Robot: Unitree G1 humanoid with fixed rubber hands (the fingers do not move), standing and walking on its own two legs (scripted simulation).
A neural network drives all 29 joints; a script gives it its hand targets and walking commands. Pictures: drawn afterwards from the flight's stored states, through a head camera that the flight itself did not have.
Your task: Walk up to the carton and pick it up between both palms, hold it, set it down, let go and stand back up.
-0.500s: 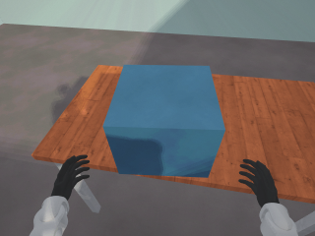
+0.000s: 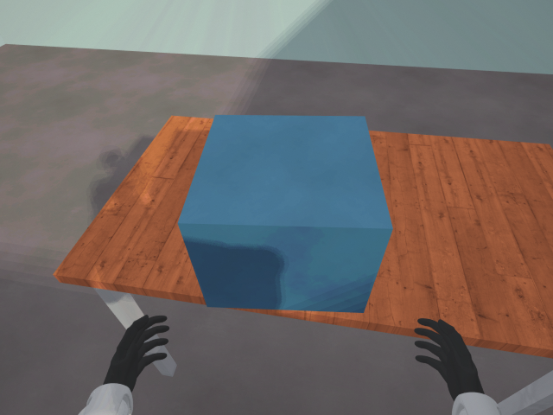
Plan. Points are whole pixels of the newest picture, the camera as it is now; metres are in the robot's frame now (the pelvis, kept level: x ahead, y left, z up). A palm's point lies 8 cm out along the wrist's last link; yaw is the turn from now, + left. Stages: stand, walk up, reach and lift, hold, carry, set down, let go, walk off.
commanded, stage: set down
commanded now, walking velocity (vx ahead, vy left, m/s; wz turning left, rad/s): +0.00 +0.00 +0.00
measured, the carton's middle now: (286, 210) +0.47 +0.02 +0.02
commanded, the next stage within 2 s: let go in 0.52 s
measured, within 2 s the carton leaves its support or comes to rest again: neither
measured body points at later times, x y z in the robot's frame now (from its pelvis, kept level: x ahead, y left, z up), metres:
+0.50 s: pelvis +0.01 -0.01 +0.00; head +0.00 -0.01 +0.45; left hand +0.18 +0.23 -0.07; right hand +0.18 -0.23 -0.08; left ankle -0.02 +0.12 -0.75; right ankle -0.01 -0.12 -0.75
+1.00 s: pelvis +0.00 -0.01 +0.00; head +0.00 -0.01 +0.45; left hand +0.18 +0.22 -0.08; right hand +0.17 -0.24 -0.09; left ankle -0.02 +0.12 -0.75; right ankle -0.01 -0.12 -0.75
